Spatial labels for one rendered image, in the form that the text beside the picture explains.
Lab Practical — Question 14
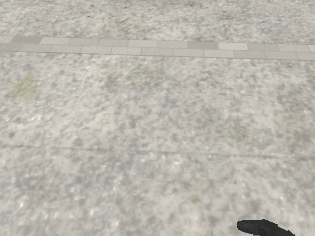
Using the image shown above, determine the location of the right robot hand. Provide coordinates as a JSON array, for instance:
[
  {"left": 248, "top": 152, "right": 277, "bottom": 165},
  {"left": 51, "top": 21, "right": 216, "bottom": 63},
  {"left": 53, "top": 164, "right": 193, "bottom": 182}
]
[{"left": 236, "top": 219, "right": 295, "bottom": 236}]

